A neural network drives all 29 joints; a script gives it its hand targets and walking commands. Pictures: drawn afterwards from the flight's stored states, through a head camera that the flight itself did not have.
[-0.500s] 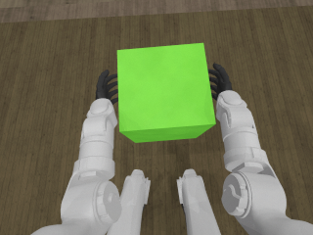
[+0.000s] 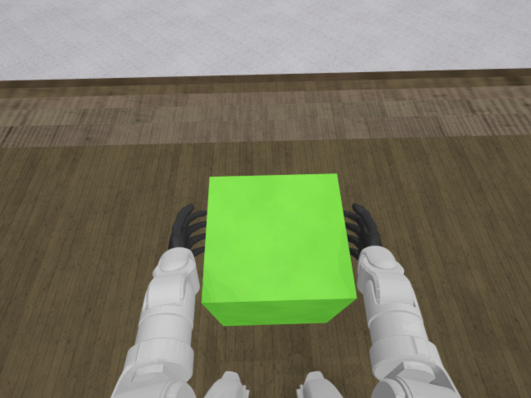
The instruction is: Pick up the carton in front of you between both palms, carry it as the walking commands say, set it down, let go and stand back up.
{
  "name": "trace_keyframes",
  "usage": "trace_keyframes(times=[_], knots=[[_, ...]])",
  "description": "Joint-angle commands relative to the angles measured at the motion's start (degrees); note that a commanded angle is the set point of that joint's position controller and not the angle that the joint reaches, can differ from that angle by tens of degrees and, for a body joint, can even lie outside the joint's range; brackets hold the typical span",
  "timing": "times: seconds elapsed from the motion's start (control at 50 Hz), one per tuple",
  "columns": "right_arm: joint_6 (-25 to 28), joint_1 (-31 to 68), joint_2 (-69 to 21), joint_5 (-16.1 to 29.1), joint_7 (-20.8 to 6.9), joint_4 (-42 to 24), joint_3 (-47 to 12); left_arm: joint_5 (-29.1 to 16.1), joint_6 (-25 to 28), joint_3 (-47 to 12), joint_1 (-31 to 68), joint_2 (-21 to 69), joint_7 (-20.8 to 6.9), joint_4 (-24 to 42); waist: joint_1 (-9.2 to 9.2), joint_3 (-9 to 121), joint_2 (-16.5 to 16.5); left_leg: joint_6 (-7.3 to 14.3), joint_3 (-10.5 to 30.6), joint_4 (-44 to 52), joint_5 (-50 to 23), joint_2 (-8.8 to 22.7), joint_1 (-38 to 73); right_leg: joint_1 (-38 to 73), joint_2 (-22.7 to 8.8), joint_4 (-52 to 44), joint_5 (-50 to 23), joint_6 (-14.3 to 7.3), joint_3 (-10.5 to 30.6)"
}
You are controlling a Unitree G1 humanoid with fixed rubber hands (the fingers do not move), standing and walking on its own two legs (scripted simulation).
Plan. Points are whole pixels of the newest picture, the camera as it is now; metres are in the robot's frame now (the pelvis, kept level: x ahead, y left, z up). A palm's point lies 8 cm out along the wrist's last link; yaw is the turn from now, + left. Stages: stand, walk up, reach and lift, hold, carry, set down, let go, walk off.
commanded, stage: reach and lift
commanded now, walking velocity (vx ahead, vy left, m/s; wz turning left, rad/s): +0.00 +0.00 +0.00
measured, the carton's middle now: (274, 257) +0.38 +0.00 -0.10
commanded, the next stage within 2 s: hold in 1.42 s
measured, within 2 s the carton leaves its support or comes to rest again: neither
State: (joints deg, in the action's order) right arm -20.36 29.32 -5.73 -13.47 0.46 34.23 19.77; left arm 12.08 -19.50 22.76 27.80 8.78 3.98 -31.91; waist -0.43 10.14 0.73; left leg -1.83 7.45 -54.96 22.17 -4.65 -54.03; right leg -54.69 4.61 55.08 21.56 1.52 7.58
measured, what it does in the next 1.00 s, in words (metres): rises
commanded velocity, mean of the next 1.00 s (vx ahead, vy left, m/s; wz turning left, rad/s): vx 0.00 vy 0.00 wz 0.00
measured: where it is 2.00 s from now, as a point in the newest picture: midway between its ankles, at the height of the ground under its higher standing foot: outside the picture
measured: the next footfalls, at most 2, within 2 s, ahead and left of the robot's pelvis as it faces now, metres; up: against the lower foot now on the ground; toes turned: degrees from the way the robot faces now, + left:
none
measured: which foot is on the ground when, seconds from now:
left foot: down 0.00-1.00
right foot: down 0.00-1.00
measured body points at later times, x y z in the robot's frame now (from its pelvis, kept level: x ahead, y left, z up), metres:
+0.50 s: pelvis +0.02 +0.00 +0.07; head -0.01 +0.00 +0.52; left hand +0.33 +0.16 +0.08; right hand +0.32 -0.15 +0.08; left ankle +0.04 +0.13 -0.67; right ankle +0.04 -0.13 -0.67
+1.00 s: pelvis +0.02 +0.00 +0.07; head +0.00 +0.00 +0.52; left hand +0.33 +0.15 +0.09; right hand +0.33 -0.15 +0.09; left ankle +0.03 +0.13 -0.67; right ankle +0.04 -0.13 -0.67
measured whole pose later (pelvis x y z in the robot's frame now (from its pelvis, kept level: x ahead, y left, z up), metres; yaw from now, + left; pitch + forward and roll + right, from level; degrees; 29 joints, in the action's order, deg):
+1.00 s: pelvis +0.02 +0.00 +0.07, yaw +0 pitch -4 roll +0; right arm -37.1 17.1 -9.2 -16.9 -0.2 20.2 15.0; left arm 17.2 -36.0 16.6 17.8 9.4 0.3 -20.9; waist 0.1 0.3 0.1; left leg -0.7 8.1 -24.2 12.5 -2.5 -7.8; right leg -8.4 2.5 24.3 12.0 0.7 7.8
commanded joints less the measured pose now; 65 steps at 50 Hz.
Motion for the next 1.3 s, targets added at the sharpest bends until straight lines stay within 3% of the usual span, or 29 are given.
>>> trace_keyframes(times=[0.0,0.16,0.3,0.48,0.66,1.06,1.28], knots=[[1.1,27.6,-59.5,8.6,-13.1,0.2,-32.6,-8.0,-0.5,-35.3,27.9,59.0,-15.3,-3.3,0.24,29.9,-1.2,0.6,-3.7,10.9,-17.1,-2.6,21.8,25.6,2.4,-10.8,-18.1,-0.9,-3.5],[-2.2,18.5,-58.6,9.7,-13.4,-4.9,-35.6,-8.3,-3.9,-38.3,18.5,58.0,-16.0,0.8,0.28,21.5,-0.9,0.7,-2.7,21.4,-24.4,-1.6,35.4,37.3,1.4,-21.3,-24.2,-0.7,-3.0],[-7.8,13.5,-58.0,11.5,-13.5,-12.1,-39.4,-10.4,-9.3,-41.9,13.0,57.9,-16.8,6.7,0.47,13.5,-0.4,0.5,-2.4,29.2,-25.2,-0.7,44.4,45.8,0.9,-29.1,-24.2,-0.7,-2.9],[-12.9,15.3,-56.3,9.0,-14.6,-10.1,-32.9,-7.5,-14.2,-35.0,15.1,55.3,-18.1,4.9,0.43,-0.8,-0.1,1.3,-2.9,33.9,-10.9,-0.2,43.6,45.4,0.5,-33.3,-10.5,-1.4,-3.6],[-12.5,22.4,-58.7,9.8,-15.2,-11.4,-34.7,-8.4,-13.8,-36.5,22.3,57.4,-18.8,6.1,0.54,4.6,-0.5,1.5,-3.3,32.8,-11.3,-0.2,46.0,47.6,0.3,-32.4,-10.8,-1.3,-3.9],[-15.4,14.5,-57.9,11.2,-14.3,-17.1,-36.8,-9.4,-16.3,-38.5,15.1,55.0,-18.4,12.4,0.49,5.6,-0.8,0.9,-3.2,34.8,-22.1,-1.0,50.6,52.9,0.8,-34.6,-22.5,-0.3,-3.2],[-16.9,12.9,-57.1,12.0,-14.2,-19.9,-37.5,-10.4,-17.9,-39.5,13.4,54.7,-18.3,15.2,0.57,4.4,-0.6,0.7,-3.1,35.7,-23.5,-1.0,51.8,53.7,0.9,-35.4,-23.6,-0.3,-3.2]])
